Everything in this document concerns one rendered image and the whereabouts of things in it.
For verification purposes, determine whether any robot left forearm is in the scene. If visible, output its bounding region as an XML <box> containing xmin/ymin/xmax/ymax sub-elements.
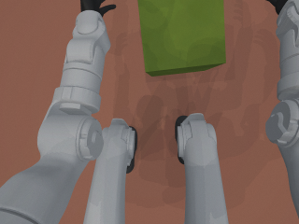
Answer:
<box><xmin>37</xmin><ymin>10</ymin><xmax>111</xmax><ymax>147</ymax></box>

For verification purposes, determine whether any robot left shin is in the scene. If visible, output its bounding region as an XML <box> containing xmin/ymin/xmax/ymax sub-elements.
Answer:
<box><xmin>102</xmin><ymin>118</ymin><xmax>131</xmax><ymax>166</ymax></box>

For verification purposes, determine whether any robot right shin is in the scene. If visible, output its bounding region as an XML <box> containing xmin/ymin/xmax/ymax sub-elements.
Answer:
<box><xmin>181</xmin><ymin>113</ymin><xmax>217</xmax><ymax>158</ymax></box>

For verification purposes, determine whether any robot right forearm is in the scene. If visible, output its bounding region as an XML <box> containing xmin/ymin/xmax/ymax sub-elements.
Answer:
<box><xmin>276</xmin><ymin>0</ymin><xmax>299</xmax><ymax>102</ymax></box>

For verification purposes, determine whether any robot left upper arm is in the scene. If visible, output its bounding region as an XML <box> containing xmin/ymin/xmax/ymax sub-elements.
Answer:
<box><xmin>0</xmin><ymin>114</ymin><xmax>104</xmax><ymax>224</ymax></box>

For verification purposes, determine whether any right robot hand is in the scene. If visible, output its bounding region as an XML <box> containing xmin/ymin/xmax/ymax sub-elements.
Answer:
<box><xmin>266</xmin><ymin>0</ymin><xmax>288</xmax><ymax>15</ymax></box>

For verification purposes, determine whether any robot shin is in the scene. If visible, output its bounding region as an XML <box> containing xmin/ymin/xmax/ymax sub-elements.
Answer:
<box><xmin>102</xmin><ymin>118</ymin><xmax>131</xmax><ymax>166</ymax></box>
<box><xmin>181</xmin><ymin>113</ymin><xmax>217</xmax><ymax>158</ymax></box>

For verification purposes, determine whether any robot right upper arm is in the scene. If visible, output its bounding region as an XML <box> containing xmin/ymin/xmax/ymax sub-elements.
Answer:
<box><xmin>265</xmin><ymin>98</ymin><xmax>299</xmax><ymax>218</ymax></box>

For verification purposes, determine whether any left robot hand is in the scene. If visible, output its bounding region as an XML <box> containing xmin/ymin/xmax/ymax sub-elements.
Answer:
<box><xmin>80</xmin><ymin>0</ymin><xmax>116</xmax><ymax>17</ymax></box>

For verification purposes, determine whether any carton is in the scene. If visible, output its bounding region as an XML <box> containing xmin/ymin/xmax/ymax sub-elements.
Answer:
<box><xmin>137</xmin><ymin>0</ymin><xmax>226</xmax><ymax>77</ymax></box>

